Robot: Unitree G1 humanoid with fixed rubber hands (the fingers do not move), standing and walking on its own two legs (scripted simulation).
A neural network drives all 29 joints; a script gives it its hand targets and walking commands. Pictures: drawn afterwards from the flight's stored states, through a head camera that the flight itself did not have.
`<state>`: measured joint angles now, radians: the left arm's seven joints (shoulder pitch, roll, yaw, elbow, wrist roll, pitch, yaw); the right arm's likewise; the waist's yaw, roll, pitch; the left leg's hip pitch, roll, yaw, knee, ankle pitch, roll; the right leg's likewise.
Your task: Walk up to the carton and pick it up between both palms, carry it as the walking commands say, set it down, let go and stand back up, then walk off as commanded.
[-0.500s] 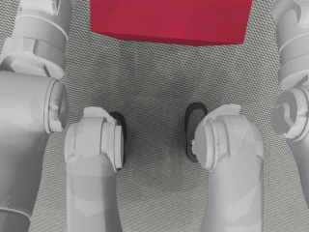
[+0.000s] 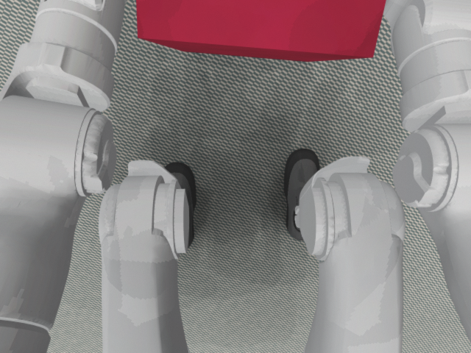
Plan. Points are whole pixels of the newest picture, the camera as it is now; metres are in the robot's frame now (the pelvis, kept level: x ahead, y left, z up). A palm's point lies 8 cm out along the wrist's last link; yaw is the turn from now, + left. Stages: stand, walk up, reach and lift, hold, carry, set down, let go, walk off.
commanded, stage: reach and lift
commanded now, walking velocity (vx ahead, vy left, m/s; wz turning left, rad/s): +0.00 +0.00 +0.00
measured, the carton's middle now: out of the picture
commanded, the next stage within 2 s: none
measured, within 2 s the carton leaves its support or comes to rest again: leaves its support in 0.80 s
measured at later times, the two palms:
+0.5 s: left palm out of the picture +0.58 +0.12 -0.17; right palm out of the picture +0.55 -0.20 -0.18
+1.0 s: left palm out of the picture +0.58 +0.11 -0.12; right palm out of the picture +0.55 -0.21 -0.13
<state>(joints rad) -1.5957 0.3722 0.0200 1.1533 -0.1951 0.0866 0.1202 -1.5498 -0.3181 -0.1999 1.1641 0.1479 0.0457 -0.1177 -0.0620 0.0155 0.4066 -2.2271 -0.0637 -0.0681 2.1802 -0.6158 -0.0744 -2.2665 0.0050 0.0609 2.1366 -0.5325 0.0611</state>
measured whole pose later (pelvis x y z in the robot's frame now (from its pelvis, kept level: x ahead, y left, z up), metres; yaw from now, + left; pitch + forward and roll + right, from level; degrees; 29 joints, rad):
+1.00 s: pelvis +0.01 +0.00 +0.01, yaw +1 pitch +43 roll +0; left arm -1.46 0.22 0.29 0.93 0.03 0.26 0.10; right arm -1.38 -0.25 -0.36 0.86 -0.01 0.30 -0.08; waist -0.07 0.04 0.20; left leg -2.28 -0.10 -0.08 2.14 -0.61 -0.08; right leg -2.30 0.04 0.08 2.10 -0.54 0.08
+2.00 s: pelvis +0.01 +0.00 +0.10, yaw +1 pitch +48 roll +0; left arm -1.26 0.10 0.42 0.78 0.16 0.36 0.03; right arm -1.16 -0.09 -0.52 0.66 -0.18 0.42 -0.01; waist -0.05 0.05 -0.08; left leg -2.12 -0.12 -0.10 1.81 -0.53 -0.08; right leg -2.14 0.06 0.10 1.78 -0.48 0.08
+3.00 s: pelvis +0.03 +0.00 +0.21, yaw +1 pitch +42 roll +0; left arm -0.96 0.00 0.42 0.70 0.21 0.35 0.00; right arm -0.87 0.01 -0.50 0.59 -0.21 0.40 0.00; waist -0.05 0.05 -0.20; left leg -1.68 -0.12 -0.13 1.43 -0.47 -0.06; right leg -1.70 0.07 0.12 1.40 -0.43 0.08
